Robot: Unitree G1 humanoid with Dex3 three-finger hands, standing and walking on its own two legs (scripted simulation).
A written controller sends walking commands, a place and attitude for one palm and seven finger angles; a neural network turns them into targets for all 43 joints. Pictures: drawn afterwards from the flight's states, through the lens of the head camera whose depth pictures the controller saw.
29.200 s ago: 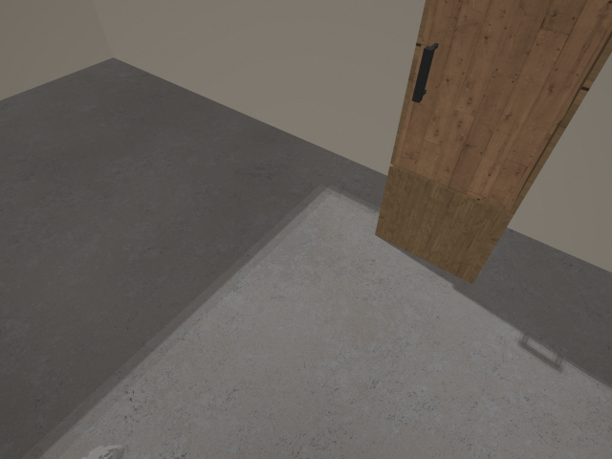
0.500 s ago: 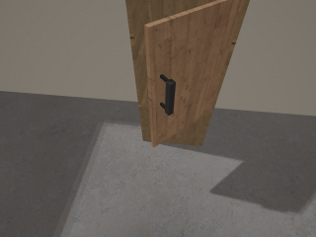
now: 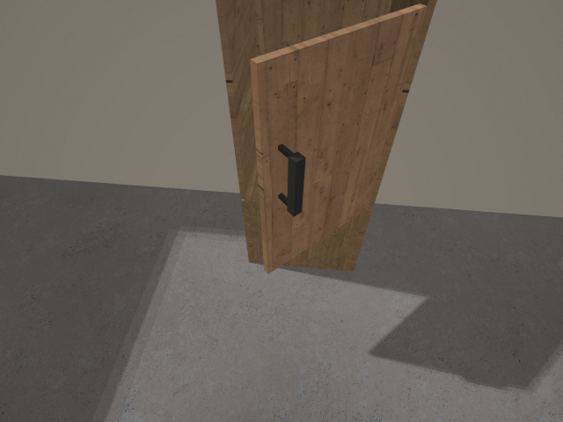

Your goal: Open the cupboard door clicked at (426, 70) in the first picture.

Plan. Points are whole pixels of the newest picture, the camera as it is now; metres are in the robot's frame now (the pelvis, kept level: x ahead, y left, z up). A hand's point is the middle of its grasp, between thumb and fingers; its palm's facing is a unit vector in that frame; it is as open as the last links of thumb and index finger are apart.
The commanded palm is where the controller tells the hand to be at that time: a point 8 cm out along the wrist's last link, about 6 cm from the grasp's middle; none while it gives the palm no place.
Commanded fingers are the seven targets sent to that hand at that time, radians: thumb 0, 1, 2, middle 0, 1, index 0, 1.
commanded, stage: look to check the result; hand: left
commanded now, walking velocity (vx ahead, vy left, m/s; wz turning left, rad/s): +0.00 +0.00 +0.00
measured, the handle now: (289, 180) +0.55 +0.02 +0.01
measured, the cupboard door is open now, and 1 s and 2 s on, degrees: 43 43 43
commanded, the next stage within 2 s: walk to a spot facing it in 0.62 s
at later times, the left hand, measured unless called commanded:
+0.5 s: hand out of the picture +0.01 +0.16 -0.17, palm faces +0.05 -0.98 -0.19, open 7.4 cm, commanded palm none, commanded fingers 0.00 0.90 0.90 -0.20 -0.30 -0.20 -0.30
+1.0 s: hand out of the picture +0.04 +0.17 -0.18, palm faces -0.01 -0.98 -0.19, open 7.4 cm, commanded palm none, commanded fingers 0.00 0.90 0.90 -0.20 -0.30 -0.20 -0.30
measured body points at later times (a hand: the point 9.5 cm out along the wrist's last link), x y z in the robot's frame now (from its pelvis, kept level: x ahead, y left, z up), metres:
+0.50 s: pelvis +0.01 +0.00 +0.00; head +0.03 -0.01 +0.45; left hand +0.01 +0.21 -0.16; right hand +0.01 -0.21 -0.16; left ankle +0.04 +0.12 -0.74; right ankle +0.04 -0.11 -0.74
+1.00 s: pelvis +0.02 -0.01 +0.00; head +0.05 -0.02 +0.44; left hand +0.04 +0.22 -0.16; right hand +0.01 -0.23 -0.17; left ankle +0.04 +0.12 -0.74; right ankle +0.04 -0.11 -0.74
